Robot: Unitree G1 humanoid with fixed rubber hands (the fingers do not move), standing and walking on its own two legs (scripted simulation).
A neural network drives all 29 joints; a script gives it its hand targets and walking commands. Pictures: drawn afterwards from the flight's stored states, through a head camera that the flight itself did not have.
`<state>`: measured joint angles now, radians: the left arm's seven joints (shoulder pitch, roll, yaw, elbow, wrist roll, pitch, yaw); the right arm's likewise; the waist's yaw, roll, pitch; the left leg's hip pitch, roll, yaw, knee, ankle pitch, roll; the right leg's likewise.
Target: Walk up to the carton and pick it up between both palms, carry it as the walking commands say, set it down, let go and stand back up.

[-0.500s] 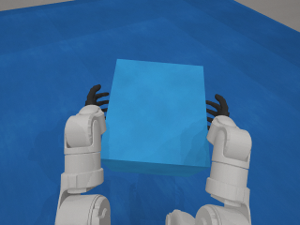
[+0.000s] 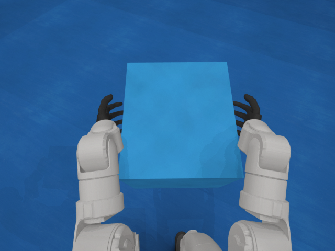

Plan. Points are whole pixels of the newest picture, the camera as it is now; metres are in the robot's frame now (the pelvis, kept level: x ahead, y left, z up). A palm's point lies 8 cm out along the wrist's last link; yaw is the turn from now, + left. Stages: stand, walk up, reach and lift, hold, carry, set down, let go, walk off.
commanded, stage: carry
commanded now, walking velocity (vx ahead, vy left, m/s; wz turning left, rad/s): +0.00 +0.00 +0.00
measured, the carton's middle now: (176, 130) +0.38 -0.03 +0.02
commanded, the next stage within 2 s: none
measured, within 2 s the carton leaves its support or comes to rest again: neither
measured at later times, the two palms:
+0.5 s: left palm (78, 151) +0.26 +0.15 +0.15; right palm (261, 158) +0.24 -0.16 +0.15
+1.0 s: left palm (87, 181) +0.22 +0.13 +0.13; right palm (278, 190) +0.19 -0.18 +0.14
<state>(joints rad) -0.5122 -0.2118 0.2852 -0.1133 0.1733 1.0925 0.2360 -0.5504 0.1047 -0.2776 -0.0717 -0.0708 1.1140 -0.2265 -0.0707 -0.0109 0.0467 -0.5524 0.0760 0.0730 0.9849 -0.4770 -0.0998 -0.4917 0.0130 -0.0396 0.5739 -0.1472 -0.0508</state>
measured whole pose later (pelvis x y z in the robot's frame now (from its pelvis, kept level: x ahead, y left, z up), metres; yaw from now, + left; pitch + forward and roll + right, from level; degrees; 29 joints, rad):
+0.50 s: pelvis -0.07 +0.01 +0.01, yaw -4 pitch +1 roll -1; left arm -0.59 -0.10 0.22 0.06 0.15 1.18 0.22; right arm -0.54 0.15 -0.31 -0.02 -0.16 1.17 -0.22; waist 0.03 -0.01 -0.09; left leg -0.35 0.08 0.11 0.57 -0.23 0.00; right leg -0.33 -0.01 -0.06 0.53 -0.21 0.00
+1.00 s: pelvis -0.11 +0.01 +0.01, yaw -5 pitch +1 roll +0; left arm -0.51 -0.15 0.25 0.00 0.17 1.18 0.21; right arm -0.52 0.14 -0.28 -0.01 -0.16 1.18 -0.21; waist 0.00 -0.01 -0.10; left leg -0.40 0.07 0.13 0.52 -0.14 0.01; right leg -0.40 -0.03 -0.06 0.50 -0.13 -0.01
